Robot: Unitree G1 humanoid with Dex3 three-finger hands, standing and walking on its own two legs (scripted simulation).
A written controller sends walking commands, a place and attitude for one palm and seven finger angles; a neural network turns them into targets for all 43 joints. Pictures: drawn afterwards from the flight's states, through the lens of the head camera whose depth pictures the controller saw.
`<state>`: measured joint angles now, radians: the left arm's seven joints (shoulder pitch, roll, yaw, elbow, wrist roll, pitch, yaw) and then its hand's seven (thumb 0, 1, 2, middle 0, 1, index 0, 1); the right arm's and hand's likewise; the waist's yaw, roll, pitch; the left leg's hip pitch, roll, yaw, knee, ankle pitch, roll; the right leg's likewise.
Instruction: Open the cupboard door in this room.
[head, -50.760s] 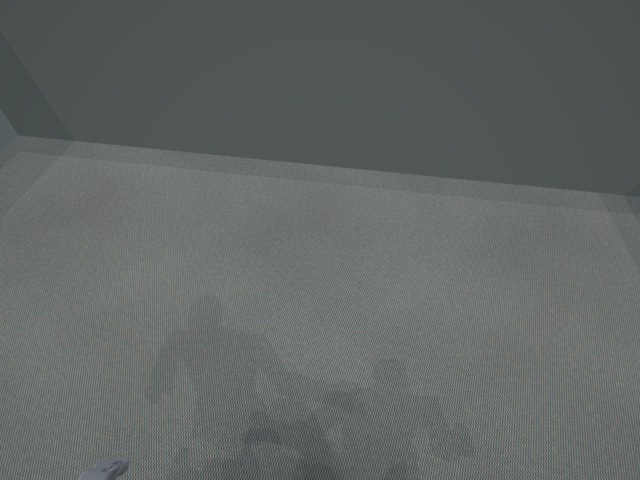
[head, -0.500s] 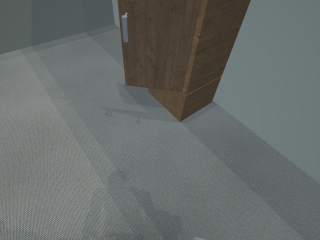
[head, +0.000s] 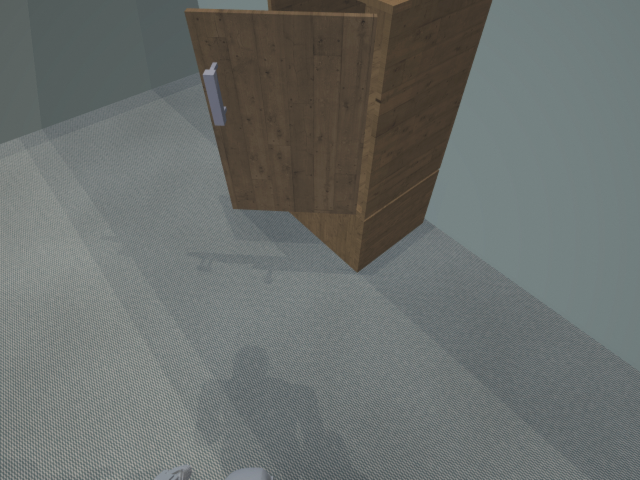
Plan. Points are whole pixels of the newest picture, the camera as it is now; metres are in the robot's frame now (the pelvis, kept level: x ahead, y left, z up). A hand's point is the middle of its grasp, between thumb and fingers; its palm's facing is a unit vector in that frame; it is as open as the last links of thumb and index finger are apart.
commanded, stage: take the last steps up to it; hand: left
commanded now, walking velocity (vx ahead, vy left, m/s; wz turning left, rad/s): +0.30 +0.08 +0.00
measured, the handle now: (217, 94) +0.92 +0.27 -0.02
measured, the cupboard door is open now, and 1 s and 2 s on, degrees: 46 46 46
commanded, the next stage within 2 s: come to a stop and stand still in 0.66 s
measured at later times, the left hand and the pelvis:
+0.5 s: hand (170, 418) +0.23 +0.24 -0.16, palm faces +0.00 -0.98 -0.18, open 7.3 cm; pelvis +0.18 +0.06 +0.00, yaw -3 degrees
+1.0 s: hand (198, 344) +0.37 +0.23 -0.19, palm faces -0.01 -0.98 -0.19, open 7.3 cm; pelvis +0.34 +0.06 -0.01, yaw -4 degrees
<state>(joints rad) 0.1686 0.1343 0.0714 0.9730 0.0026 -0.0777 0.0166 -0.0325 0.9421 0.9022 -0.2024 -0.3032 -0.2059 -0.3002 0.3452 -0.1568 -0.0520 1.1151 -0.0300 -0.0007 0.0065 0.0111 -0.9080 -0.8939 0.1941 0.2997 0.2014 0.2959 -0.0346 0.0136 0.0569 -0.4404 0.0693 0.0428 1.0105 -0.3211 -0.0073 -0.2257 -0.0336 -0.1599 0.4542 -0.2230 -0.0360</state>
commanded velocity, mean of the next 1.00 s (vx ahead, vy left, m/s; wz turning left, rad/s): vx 0.10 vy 0.01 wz -0.02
